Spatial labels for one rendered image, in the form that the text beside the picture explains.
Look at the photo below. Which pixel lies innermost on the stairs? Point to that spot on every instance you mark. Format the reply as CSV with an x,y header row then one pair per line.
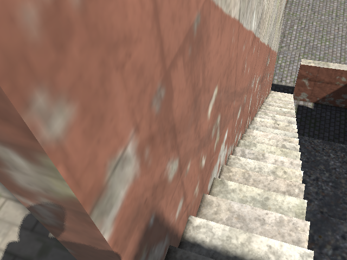
x,y
255,210

